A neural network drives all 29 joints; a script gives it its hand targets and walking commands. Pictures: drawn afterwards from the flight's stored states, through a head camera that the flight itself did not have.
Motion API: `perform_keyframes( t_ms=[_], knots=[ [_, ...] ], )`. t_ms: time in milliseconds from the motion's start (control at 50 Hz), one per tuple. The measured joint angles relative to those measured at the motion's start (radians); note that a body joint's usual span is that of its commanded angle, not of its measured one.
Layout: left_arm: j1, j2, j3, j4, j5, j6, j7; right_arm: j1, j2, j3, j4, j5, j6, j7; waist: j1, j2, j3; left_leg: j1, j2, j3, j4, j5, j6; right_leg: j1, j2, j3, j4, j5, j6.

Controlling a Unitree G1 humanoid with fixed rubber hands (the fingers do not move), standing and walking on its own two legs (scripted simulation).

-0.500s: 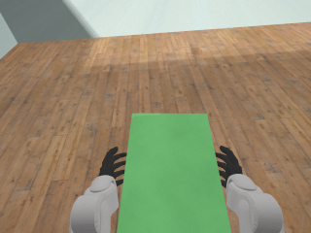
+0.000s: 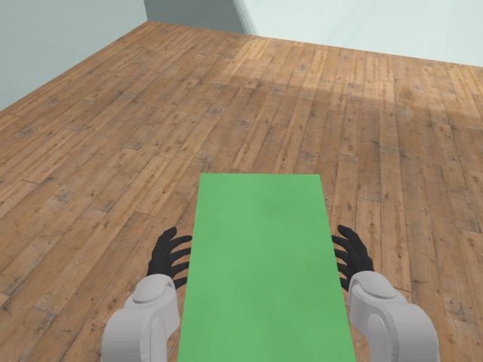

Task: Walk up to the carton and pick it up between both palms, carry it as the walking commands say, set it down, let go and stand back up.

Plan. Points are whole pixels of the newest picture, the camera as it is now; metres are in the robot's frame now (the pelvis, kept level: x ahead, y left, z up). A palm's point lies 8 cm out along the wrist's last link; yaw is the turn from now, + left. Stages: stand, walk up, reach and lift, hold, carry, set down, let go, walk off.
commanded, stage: carry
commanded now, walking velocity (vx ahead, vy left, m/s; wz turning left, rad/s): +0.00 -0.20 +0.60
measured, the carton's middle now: (258, 287) +0.25 +0.01 +0.01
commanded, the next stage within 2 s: none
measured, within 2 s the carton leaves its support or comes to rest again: neither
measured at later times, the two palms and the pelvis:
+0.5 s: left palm out of the picture +0.13 +0.09 +0.06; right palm (391, 287) +0.23 -0.18 +0.07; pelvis -0.05 -0.13 -0.02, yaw +20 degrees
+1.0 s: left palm out of the picture +0.09 -0.03 +0.06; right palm (449, 295) +0.23 -0.27 +0.05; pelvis -0.04 -0.27 -0.01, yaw +35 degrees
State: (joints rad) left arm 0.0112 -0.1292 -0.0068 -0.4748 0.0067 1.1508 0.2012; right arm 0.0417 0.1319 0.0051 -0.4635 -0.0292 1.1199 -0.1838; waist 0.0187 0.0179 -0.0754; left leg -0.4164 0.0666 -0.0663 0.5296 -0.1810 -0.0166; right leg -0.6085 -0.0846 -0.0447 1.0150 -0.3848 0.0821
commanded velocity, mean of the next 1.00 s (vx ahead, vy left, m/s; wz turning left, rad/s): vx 0.00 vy -0.20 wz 0.60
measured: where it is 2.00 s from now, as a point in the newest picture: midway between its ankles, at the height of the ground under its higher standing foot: outside the picture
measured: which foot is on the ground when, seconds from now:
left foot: down 0.00-0.16, up 0.18-0.44, down 0.46-0.84, up 0.86-1.00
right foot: up 0.00-0.14, down 0.16-0.46, up 0.48-0.82, down 0.84-1.00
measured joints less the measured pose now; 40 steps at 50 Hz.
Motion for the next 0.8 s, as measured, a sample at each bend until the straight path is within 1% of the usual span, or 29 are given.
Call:
perform_keyframes(
  t_ms=[40, 100, 140, 160, 180, 200, 220, 240, 260, 280, 320, 360, 400, 420, 460, 480, 500, 520, 540, 560, 600, 660, 740, 800],
  knots=[
    [-0.009, 0.0, 0.001, -0.013, -0.005, -0.005, 0.0, -0.006, 0.0, 0.001, -0.02, -0.003, -0.001, 0.0, -0.004, 0.007, -0.006, -0.023, 0.01, -0.027, 0.002, 0.012, -0.02, 0.014, 0.01, 0.003, -0.052, -0.005, -0.001],
    [-0.02, 0.001, 0.002, -0.018, -0.008, -0.003, 0.0, -0.012, -0.001, 0.0, -0.032, -0.007, 0.003, 0.0, -0.016, 0.017, -0.026, -0.061, 0.02, -0.071, 0.009, 0.026, -0.056, 0.069, 0.037, -0.011, -0.174, -0.018, -0.02],
    [-0.025, 0.001, 0.003, -0.01, -0.008, 0.0, -0.003, -0.014, -0.001, 0.0, -0.033, -0.013, 0.012, 0.0, -0.024, 0.023, -0.043, -0.089, 0.018, -0.099, 0.025, 0.03, -0.08, 0.153, 0.055, -0.032, -0.348, -0.017, -0.035],
    [-0.031, 0.001, 0.003, -0.003, -0.007, 0.002, -0.004, -0.017, -0.002, -0.003, -0.032, -0.015, 0.017, -0.001, -0.022, 0.015, -0.051, -0.113, 0.01, -0.096, 0.056, 0.001, -0.07, 0.189, 0.053, -0.033, -0.441, 0.011, -0.045],
    [-0.034, 0.0, -0.002, 0.015, -0.004, -0.006, -0.006, -0.025, -0.003, -0.012, -0.024, -0.013, 0.021, -0.001, -0.021, 0.016, -0.052, -0.147, 0.003, -0.083, 0.14, -0.097, -0.056, 0.175, 0.047, -0.037, -0.444, 0.117, -0.056],
    [-0.03, 0.0, -0.01, 0.039, 0.001, -0.014, -0.008, -0.026, -0.003, -0.022, -0.013, -0.012, 0.027, -0.001, -0.031, 0.017, -0.05, -0.186, -0.005, -0.048, 0.249, -0.192, -0.05, 0.16, 0.033, -0.05, -0.412, 0.154, -0.066],
    [-0.019, 0.0, -0.018, 0.062, 0.007, -0.019, -0.011, -0.021, -0.002, -0.031, -0.001, -0.011, 0.037, -0.001, -0.047, 0.019, -0.048, -0.216, -0.015, -0.012, 0.354, -0.24, -0.042, 0.162, 0.017, -0.069, -0.398, 0.155, -0.073],
    [-0.004, 0.0, -0.022, 0.074, 0.007, -0.016, -0.018, -0.014, -0.001, -0.033, 0.011, -0.008, 0.048, -0.002, -0.058, 0.018, -0.046, -0.234, -0.022, 0.019, 0.44, -0.252, -0.036, 0.177, 0.004, -0.085, -0.408, 0.135, -0.077],
    [0.012, -0.001, -0.018, 0.075, 0.008, -0.013, -0.02, -0.01, -0.001, -0.028, 0.02, -0.004, 0.055, -0.005, -0.062, 0.014, -0.042, -0.239, -0.024, 0.049, 0.505, -0.248, -0.032, 0.19, -0.004, -0.095, -0.429, 0.119, -0.081],
    [0.024, -0.001, -0.011, 0.069, 0.007, -0.011, -0.021, -0.01, -0.001, -0.02, 0.026, 0.0, 0.059, -0.01, -0.065, 0.013, -0.031, -0.236, -0.022, 0.072, 0.553, -0.235, -0.03, 0.2, -0.007, -0.106, -0.445, 0.138, -0.086],
    [0.033, -0.003, 0.003, 0.041, 0.002, -0.012, -0.022, -0.009, -0.001, -0.004, 0.017, 0.007, 0.049, -0.016, -0.067, 0.014, -0.01, -0.214, -0.016, 0.102, 0.583, -0.217, -0.029, 0.21, -0.008, -0.138, -0.462, 0.166, -0.098],
    [0.028, -0.003, 0.008, 0.006, -0.002, -0.017, -0.023, -0.009, -0.002, 0.004, -0.009, 0.014, 0.032, -0.021, -0.062, 0.008, 0.001, -0.168, -0.014, 0.129, 0.519, -0.24, -0.028, 0.207, -0.011, -0.173, -0.46, 0.17, -0.109],
    [0.022, -0.003, 0.004, -0.02, -0.001, -0.026, -0.022, -0.017, -0.002, 0.004, -0.031, 0.02, 0.019, -0.022, -0.051, -0.003, -0.005, -0.104, -0.022, 0.157, 0.402, -0.277, -0.019, 0.188, -0.018, -0.207, -0.438, 0.159, -0.119],
    [0.019, -0.002, 0.002, -0.028, 0.001, -0.03, -0.022, -0.022, -0.002, 0.001, -0.039, 0.022, 0.017, -0.022, -0.047, -0.008, -0.01, -0.059, -0.028, 0.171, 0.314, -0.268, -0.011, 0.178, -0.022, -0.224, -0.421, 0.15, -0.122],
    [0.014, -0.001, 0.003, -0.034, 0.003, -0.037, -0.022, -0.035, -0.002, 0.001, -0.04, 0.023, 0.015, -0.02, -0.046, -0.019, -0.025, 0.035, -0.037, 0.184, 0.111, -0.155, 0.004, 0.156, -0.034, -0.261, -0.369, 0.121, -0.125],
    [0.009, 0.0, 0.015, -0.028, 0.001, -0.036, -0.022, -0.04, -0.002, 0.008, -0.021, 0.019, 0.006, -0.019, -0.045, -0.049, -0.022, 0.037, -0.056, 0.18, 0.101, -0.134, 0.025, 0.143, -0.051, -0.246, -0.326, 0.093, -0.098],
    [0.013, -0.001, 0.022, -0.019, 0.003, -0.033, -0.022, -0.041, -0.002, 0.013, 0.002, 0.015, 0.001, -0.016, -0.041, -0.059, -0.02, 0.035, -0.06, 0.166, 0.107, -0.134, 0.042, 0.127, -0.043, -0.213, -0.271, 0.014, -0.068],
    [0.021, -0.001, 0.024, -0.01, 0.006, -0.026, -0.022, -0.035, -0.002, 0.017, 0.021, 0.011, 0.0, -0.012, -0.037, -0.052, -0.016, 0.036, -0.053, 0.145, 0.106, -0.135, 0.05, 0.108, -0.023, -0.179, -0.202, -0.052, -0.046],
    [0.027, -0.002, 0.025, -0.004, 0.008, -0.015, -0.021, -0.026, -0.002, 0.019, 0.033, 0.012, 0.004, -0.004, -0.029, -0.045, -0.009, 0.045, -0.043, 0.125, 0.094, -0.13, 0.049, 0.088, -0.006, -0.147, -0.131, -0.082, -0.028],
    [0.032, -0.003, 0.025, -0.001, 0.01, -0.003, -0.02, -0.018, -0.002, 0.02, 0.041, 0.011, 0.008, 0.0, -0.019, -0.039, 0.0, 0.056, -0.032, 0.109, 0.074, -0.118, 0.044, 0.067, 0.004, -0.121, -0.065, -0.085, -0.017],
    [0.032, -0.003, 0.016, 0.001, 0.009, 0.013, -0.012, -0.005, -0.001, 0.013, 0.042, 0.009, 0.011, 0.007, -0.002, -0.026, 0.014, 0.068, -0.015, 0.078, 0.034, -0.084, 0.025, 0.03, 0.003, -0.084, 0.021, -0.039, -0.007],
    [0.016, -0.001, 0.009, -0.011, 0.001, 0.008, -0.008, 0.0, 0.0, 0.007, 0.008, 0.005, 0.006, 0.009, 0.01, -0.01, 0.032, 0.061, 0.002, 0.036, -0.001, -0.043, 0.004, 0.001, -0.006, -0.036, 0.046, 0.008, 0.003],
    [-0.013, 0.001, 0.005, -0.033, -0.011, -0.007, -0.008, -0.009, -0.001, 0.004, -0.044, -0.006, -0.001, 0.009, 0.007, 0.006, 0.028, 0.012, 0.023, -0.017, 0.007, -0.02, -0.033, 0.019, 0.001, -0.018, -0.05, 0.008, 0.005],
    [-0.023, 0.001, 0.007, -0.035, -0.016, -0.007, -0.01, -0.015, -0.001, 0.004, -0.056, -0.012, 0.005, 0.009, -0.005, 0.026, 0.011, -0.029, 0.034, -0.054, 0.03, -0.018, -0.069, 0.092, 0.026, -0.029, -0.208, -0.008, -0.011]
  ],
)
